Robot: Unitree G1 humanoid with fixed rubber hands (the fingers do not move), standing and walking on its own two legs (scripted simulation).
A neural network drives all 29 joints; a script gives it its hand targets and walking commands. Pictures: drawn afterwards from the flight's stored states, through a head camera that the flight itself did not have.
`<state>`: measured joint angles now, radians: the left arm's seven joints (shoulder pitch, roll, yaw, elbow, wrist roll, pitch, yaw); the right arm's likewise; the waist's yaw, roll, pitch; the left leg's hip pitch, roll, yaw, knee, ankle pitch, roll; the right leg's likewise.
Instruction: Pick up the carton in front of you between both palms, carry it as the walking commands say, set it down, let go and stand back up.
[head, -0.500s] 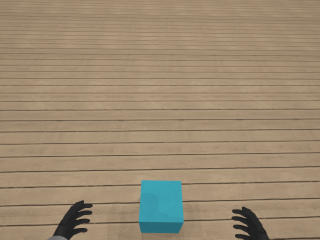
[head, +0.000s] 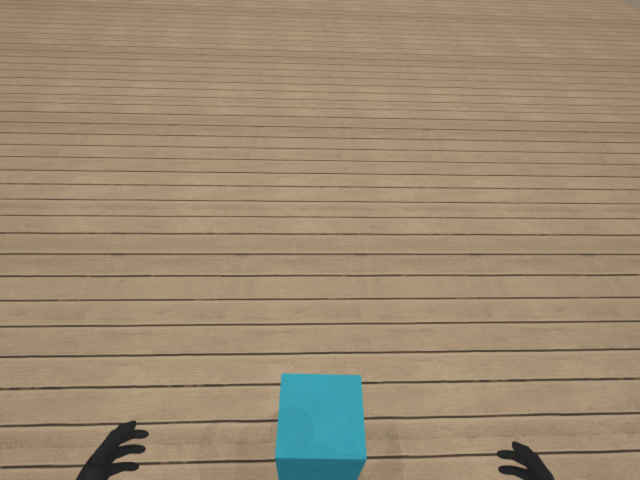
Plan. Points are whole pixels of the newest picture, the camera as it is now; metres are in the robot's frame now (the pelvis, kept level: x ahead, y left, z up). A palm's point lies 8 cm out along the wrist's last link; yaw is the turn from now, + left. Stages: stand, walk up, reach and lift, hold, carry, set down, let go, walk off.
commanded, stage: stand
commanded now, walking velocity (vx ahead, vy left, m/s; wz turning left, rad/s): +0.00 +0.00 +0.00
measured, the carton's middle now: (319, 429) +0.39 -0.01 -0.65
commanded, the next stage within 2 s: none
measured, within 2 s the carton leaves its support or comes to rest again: neither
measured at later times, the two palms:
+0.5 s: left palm out of the picture +0.13 +0.30 -0.09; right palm out of the picture +0.13 -0.29 -0.08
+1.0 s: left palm out of the picture +0.09 +0.31 -0.10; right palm out of the picture +0.10 -0.30 -0.09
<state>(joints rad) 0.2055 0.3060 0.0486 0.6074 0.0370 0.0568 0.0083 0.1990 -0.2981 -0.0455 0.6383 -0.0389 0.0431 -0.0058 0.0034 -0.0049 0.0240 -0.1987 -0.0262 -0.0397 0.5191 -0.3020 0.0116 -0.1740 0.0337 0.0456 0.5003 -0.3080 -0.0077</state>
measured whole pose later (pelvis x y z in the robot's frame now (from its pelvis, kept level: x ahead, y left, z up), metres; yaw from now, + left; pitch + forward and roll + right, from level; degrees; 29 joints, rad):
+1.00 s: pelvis -0.01 +0.01 +0.01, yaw +0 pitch -2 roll +0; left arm 0.16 0.37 0.02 0.95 0.02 0.00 0.01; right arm 0.15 -0.37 -0.01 0.95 -0.02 -0.01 -0.02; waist 0.00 -0.01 0.02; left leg -0.12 -0.03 -0.04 0.39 -0.22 0.02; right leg -0.10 0.01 0.04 0.37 -0.23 0.00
